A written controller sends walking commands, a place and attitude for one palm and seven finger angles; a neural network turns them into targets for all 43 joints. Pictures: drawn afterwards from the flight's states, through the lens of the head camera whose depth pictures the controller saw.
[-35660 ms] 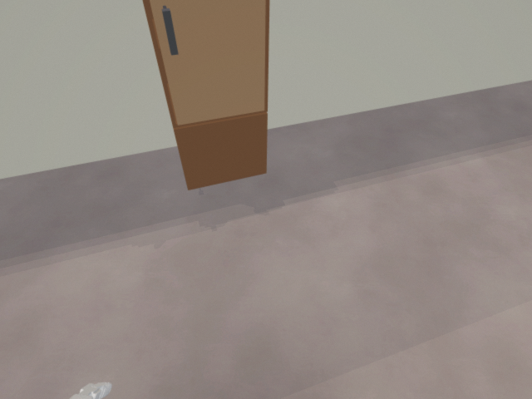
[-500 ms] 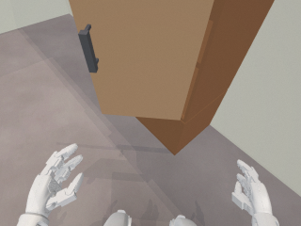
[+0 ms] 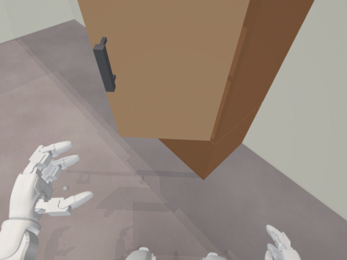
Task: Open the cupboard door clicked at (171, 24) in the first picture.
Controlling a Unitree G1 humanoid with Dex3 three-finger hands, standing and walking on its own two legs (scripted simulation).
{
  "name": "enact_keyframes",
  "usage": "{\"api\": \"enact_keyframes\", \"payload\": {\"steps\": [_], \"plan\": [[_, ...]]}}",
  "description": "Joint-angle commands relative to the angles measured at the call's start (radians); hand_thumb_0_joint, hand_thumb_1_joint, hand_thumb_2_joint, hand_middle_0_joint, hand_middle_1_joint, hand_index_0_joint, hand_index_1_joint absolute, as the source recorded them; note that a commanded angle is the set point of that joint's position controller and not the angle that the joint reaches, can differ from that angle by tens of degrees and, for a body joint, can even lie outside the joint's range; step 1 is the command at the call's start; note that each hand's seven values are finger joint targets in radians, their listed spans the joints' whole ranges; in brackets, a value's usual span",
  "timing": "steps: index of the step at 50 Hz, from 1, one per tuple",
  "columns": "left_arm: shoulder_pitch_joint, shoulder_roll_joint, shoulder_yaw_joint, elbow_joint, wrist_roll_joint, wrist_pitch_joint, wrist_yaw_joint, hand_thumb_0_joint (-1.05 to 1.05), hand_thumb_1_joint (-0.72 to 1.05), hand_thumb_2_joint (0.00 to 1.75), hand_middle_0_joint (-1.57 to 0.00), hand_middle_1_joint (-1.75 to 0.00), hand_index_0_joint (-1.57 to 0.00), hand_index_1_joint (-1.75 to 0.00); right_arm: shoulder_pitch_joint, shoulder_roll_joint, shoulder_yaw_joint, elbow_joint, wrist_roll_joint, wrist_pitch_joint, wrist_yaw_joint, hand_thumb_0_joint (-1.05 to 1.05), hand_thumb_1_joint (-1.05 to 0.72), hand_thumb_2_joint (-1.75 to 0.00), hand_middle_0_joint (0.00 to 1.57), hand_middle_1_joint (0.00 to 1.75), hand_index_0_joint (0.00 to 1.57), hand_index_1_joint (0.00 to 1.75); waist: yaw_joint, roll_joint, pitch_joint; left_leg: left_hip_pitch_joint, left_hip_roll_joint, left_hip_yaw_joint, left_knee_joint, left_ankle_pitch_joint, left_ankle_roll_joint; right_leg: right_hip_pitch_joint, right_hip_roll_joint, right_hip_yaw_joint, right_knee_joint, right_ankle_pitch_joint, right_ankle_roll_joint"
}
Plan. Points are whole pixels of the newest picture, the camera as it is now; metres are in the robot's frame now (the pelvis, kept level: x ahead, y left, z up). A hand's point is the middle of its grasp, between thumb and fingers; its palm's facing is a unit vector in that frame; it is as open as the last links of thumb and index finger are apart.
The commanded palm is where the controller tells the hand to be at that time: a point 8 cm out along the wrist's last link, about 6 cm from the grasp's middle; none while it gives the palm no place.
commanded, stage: raise the hand with hooked fingers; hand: left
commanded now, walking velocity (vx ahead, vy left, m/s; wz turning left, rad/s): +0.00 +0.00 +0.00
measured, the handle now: (107, 65) +0.59 +0.23 +0.10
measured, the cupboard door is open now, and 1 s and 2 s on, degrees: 44 44 44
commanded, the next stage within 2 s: move the hooked fingers beside the handle in 1.18 s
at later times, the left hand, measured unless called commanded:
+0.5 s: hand (54, 158) +0.29 +0.26 +0.10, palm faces +0.04 -1.00 -0.04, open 13.8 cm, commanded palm +0.26 +0.31 +0.11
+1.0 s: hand (58, 144) +0.31 +0.25 +0.12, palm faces +0.05 -1.00 -0.01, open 14.0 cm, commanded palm +0.28 +0.30 +0.13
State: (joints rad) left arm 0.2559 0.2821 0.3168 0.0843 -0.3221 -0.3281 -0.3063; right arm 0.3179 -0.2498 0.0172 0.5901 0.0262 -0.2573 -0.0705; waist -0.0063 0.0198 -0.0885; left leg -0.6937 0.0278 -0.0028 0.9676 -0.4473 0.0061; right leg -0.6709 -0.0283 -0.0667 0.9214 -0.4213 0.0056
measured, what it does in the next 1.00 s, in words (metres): stands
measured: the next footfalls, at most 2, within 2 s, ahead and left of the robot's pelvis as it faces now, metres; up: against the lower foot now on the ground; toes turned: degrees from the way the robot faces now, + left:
none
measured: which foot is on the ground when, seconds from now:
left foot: down 0.00-1.00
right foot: down 0.00-1.00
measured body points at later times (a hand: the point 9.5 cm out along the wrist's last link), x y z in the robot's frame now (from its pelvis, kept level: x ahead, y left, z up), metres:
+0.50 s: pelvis +0.02 +0.00 +0.02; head +0.05 -0.01 +0.47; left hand +0.28 +0.31 +0.11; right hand +0.19 -0.24 -0.05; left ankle +0.02 +0.11 -0.68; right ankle +0.02 -0.13 -0.68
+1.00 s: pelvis +0.01 -0.02 +0.03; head +0.04 -0.02 +0.48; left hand +0.30 +0.30 +0.12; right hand +0.16 -0.27 -0.05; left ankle +0.02 +0.11 -0.68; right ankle +0.02 -0.13 -0.68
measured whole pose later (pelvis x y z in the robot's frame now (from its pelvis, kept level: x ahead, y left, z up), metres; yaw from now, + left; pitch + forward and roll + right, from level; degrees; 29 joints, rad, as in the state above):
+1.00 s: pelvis +0.01 -0.02 +0.03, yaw -1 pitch +6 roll -1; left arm -0.08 0.39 0.45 0.40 -0.34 -0.19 -0.47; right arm 0.29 -0.28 0.03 0.58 0.05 -0.20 -0.10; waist 0.00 0.02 -0.05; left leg -0.47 0.04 0.01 0.75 -0.37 -0.01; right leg -0.47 -0.01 -0.06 0.72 -0.35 -0.01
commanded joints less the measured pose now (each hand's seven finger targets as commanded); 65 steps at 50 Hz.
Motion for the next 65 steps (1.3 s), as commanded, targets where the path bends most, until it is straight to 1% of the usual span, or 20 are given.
{"api": "enact_keyframes", "payload": {"steps": [1, 2, 7, 9, 12, 17, 19, 21, 23, 27, 30, 34, 36, 42, 45, 50, 53, 58, 63, 65], "plan": [[-0.165, 0.171, 0.019, -0.162, 0.010, -0.058, -0.040, 0.00, -0.20, 0.43, -0.28, -1.00, -0.28, -1.00, -0.073, -0.153, -0.049, -0.153, 0.011, -0.073, -0.016, 0.00, -0.90, -0.90, 0.20, 0.30, 0.20, 0.30, -0.015, 0.059, -0.159, 0.135, -0.022, -0.039, -0.190, 0.133, 0.007, 0.066, 0.041, -0.006, -0.135, 0.061, -0.022], [-0.185, 0.191, 0.030, -0.151, 0.004, -0.040, -0.054, 0.00, -0.22, 0.42, -0.28, -1.02, -0.28, -1.02, -0.074, -0.157, -0.048, -0.153, 0.014, -0.070, -0.022, 0.00, -0.90, -0.90, 0.20, 0.30, 0.20, 0.30, -0.014, 0.053, -0.147, 0.139, -0.021, -0.042, -0.196, 0.132, 0.008, 0.079, 0.045, -0.004, -0.140, 0.064, -0.026], [-0.232, 0.292, 0.141, -0.215, -0.024, -0.002, -0.057, 0.00, -0.34, 0.37, -0.29, -1.10, -0.29, -1.10, -0.078, -0.153, -0.042, -0.165, 0.013, -0.065, -0.035, 0.00, -0.90, -0.90, 0.20, 0.30, 0.20, 0.30, 0.029, 0.083, -0.238, 0.226, -0.023, -0.046, -0.222, 0.267, 0.003, 0.182, 0.048, -0.011, -0.146, 0.187, -0.032], [-0.231, 0.275, 0.147, -0.222, -0.035, -0.001, -0.049, 0.00, -0.38, 0.35, -0.29, -1.12, -0.29, -1.12, -0.079, -0.143, -0.038, -0.166, 0.012, -0.061, -0.032, 0.00, -0.90, -0.90, 0.20, 0.30, 0.20, 0.30, 0.034, 0.113, -0.248, 0.258, -0.023, -0.040, -0.227, 0.334, -0.005, 0.199, 0.047, -0.015, -0.147, 0.246, -0.030], [-0.229, 0.256, 0.142, -0.153, -0.041, 0.016, -0.049, 0.00, -0.45, 0.32, -0.30, -1.17, -0.30, -1.17, -0.075, -0.144, -0.033, -0.160, 0.012, -0.051, -0.026, 0.00, -0.90, -0.90, 0.20, 0.30, 0.20, 0.30, 0.029, 0.092, -0.194, 0.255, -0.020, -0.040, -0.234, 0.371, -0.010, 0.204, 0.054, -0.022, -0.157, 0.285, -0.033], [-0.312, 0.249, 0.104, -0.020, -0.032, 0.099, -0.109, 0.00, -0.50, 0.30, -0.30, -1.20, -0.30, -1.20, -0.074, -0.159, -0.031, -0.162, 0.022, -0.029, -0.034, 0.00, -0.90, -0.90, 0.20, 0.30, 0.20, 0.30, 0.006, 0.051, -0.126, 0.241, -0.024, -0.026, -0.255, 0.302, 0.000, 0.199, 0.051, -0.011, -0.205, 0.269, -0.028], [-0.371, 0.289, 0.129, -0.021, -0.033, 0.114, -0.133, 0.00, -0.50, 0.30, -0.30, -1.20, -0.30, -1.20, -0.078, -0.162, -0.031, -0.162, 0.025, -0.023, -0.040, 0.00, -0.90, -0.90, 0.20, 0.30, 0.20, 0.30, 0.007, 0.044, -0.166, 0.258, -0.025, -0.023, -0.262, 0.298, 0.002, 0.226, 0.046, -0.005, -0.219, 0.273, -0.026], [-0.422, 0.320, 0.155, -0.030, -0.039, 0.112, -0.143, 0.00, -0.50, 0.30, -0.30, -1.20, -0.30, -1.20, -0.084, -0.160, -0.029, -0.166, 0.023, -0.022, -0.048, 0.00, -0.90, -0.90, 0.20, 0.30, 0.20, 0.30, 0.009, 0.018, -0.186, 0.272, -0.028, -0.023, -0.265, 0.304, 0.008, 0.246, 0.046, 0.003, -0.232, 0.284, -0.024], [-0.481, 0.368, 0.196, -0.051, -0.045, 0.094, -0.146, 0.00, -0.50, 0.30, -0.30, -1.20, -0.30, -1.20, -0.089, -0.155, -0.023, -0.163, 0.018, -0.021, -0.049, 0.00, -0.90, -0.90, 0.20, 0.30, 0.20, 0.30, 0.016, 0.059, -0.213, 0.297, -0.030, -0.022, -0.270, 0.322, 0.006, 0.270, 0.047, 0.010, -0.235, 0.296, -0.030], [-0.510, 0.393, 0.227, -0.006, -0.055, 0.064, -0.145, 0.00, -0.50, 0.30, -0.30, -1.20, -0.30, -1.20, -0.088, -0.152, -0.018, -0.151, 0.015, -0.022, -0.051, 0.00, -0.90, -0.90, 0.20, 0.30, 0.20, 0.30, 0.023, 0.045, -0.212, 0.307, -0.030, -0.019, -0.276, 0.340, 0.007, 0.302, 0.051, 0.018, -0.247, 0.319, -0.031], [-0.531, 0.375, 0.205, 0.075, -0.051, 0.088, -0.164, 0.00, -0.50, 0.30, -0.30, -1.20, -0.30, -1.20, -0.089, -0.153, -0.018, -0.139, 0.023, -0.016, -0.054, 0.00, -0.90, -0.90, 0.20, 0.30, 0.20, 0.30, 0.015, 0.084, -0.172, 0.308, -0.031, -0.010, -0.294, 0.312, 0.007, 0.285, 0.042, 0.021, -0.270, 0.302, -0.028], [-0.564, 0.405, 0.212, 0.141, -0.052, 0.140, -0.197, 0.00, -0.50, 0.30, -0.30, -1.20, -0.30, -1.20, -0.085, -0.162, -0.022, -0.140, 0.029, -0.009, -0.058, 0.00, -0.90, -0.90, 0.20, 0.30, 0.20, 0.30, 0.015, 0.049, -0.174, 0.303, -0.031, 0.000, -0.305, 0.311, 0.014, 0.316, 0.035, 0.037, -0.298, 0.320, -0.022], [-0.542, 0.385, 0.199, 0.160, -0.054, 0.148, -0.206, 0.00, -0.50, 0.30, -0.30, -1.20, -0.30, -1.20, -0.080, -0.165, -0.024, -0.147, 0.029, -0.008, -0.054, 0.00, -0.90, -0.90, 0.20, 0.30, 0.20, 0.30, 0.020, 0.024, -0.172, 0.297, -0.033, -0.001, -0.310, 0.318, 0.014, 0.317, 0.034, 0.033, -0.299, 0.327, -0.021], [-0.546, 0.414, 0.235, 0.134, -0.059, 0.104, -0.182, 0.00, -0.50, 0.30, -0.30, -1.20, -0.30, -1.20, -0.079, -0.164, -0.027, -0.161, 0.021, -0.003, -0.040, 0.00, -0.90, -0.90, 0.20, 0.30, 0.20, 0.30, 0.032, -0.012, -0.170, 0.279, -0.034, 0.006, -0.309, 0.297, 0.015, 0.334, 0.035, 0.052, -0.302, 0.298, -0.021], [-0.557, 0.415, 0.246, 0.108, -0.050, 0.077, -0.162, 0.00, -0.50, 0.30, -0.30, -1.20, -0.30, -1.20, -0.078, -0.158, -0.031, -0.161, 0.022, -0.002, -0.039, 0.00, -0.90, -0.90, 0.20, 0.30, 0.20, 0.30, 0.032, 0.034, -0.202, 0.298, -0.035, 0.013, -0.313, 0.295, 0.015, 0.336, 0.034, 0.055, -0.300, 0.294, -0.018], [-0.584, 0.406, 0.221, 0.085, -0.031, 0.062, -0.152, 0.00, -0.50, 0.30, -0.30, -1.20, -0.30, -1.20, -0.083, -0.153, -0.028, -0.154, 0.022, -0.004, -0.044, 0.00, -0.90, -0.90, 0.20, 0.30, 0.20, 0.30, 0.022, 0.102, -0.187, 0.318, -0.033, 0.012, -0.323, 0.277, 0.017, 0.322, 0.035, 0.055, -0.307, 0.270, -0.023], [-0.584, 0.408, 0.219, 0.072, -0.036, 0.062, -0.160, 0.00, -0.50, 0.30, -0.30, -1.20, -0.30, -1.20, -0.081, -0.155, -0.027, -0.152, 0.021, -0.007, -0.047, 0.00, -0.90, -0.90, 0.20, 0.30, 0.20, 0.30, 0.019, 0.086, -0.199, 0.332, -0.030, 0.005, -0.325, 0.306, 0.017, 0.335, 0.040, 0.046, -0.300, 0.308, -0.024], [-0.575, 0.388, 0.213, 0.149, -0.054, 0.088, -0.181, 0.00, -0.50, 0.30, -0.30, -1.20, -0.30, -1.20, -0.085, -0.160, -0.023, -0.149, 0.025, -0.004, -0.053, 0.00, -0.90, -0.90, 0.20, 0.30, 0.20, 0.30, 0.018, 0.020, -0.153, 0.306, -0.031, 0.003, -0.334, 0.274, 0.015, 0.317, 0.040, 0.040, -0.309, 0.283, -0.021], [-0.591, 0.384, 0.200, 0.151, -0.048, 0.098, -0.194, 0.00, -0.50, 0.30, -0.30, -1.20, -0.30, -1.20, -0.084, -0.161, -0.024, -0.153, 0.025, -0.003, -0.051, 0.00, -0.90, -0.90, 0.20, 0.30, 0.20, 0.30, 0.021, 0.039, -0.174, 0.324, -0.033, 0.004, -0.330, 0.297, 0.015, 0.315, 0.039, 0.038, -0.300, 0.307, -0.024], [-0.627, 0.391, 0.196, 0.152, -0.042, 0.095, -0.190, 0.00, -0.50, 0.30, -0.30, -1.20, -0.30, -1.20, -0.080, -0.161, -0.023, -0.149, 0.024, -0.001, -0.052, 0.00, -0.90, -0.90, 0.20, 0.30, 0.20, 0.30, 0.011, 0.043, -0.172, 0.323, -0.033, 0.003, -0.327, 0.290, 0.014, 0.302, 0.040, 0.037, -0.302, 0.301, -0.022]]}}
